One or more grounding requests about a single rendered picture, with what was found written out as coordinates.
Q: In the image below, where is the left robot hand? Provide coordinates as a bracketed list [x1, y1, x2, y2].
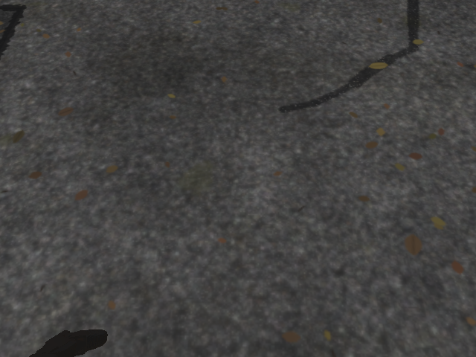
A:
[29, 329, 108, 357]

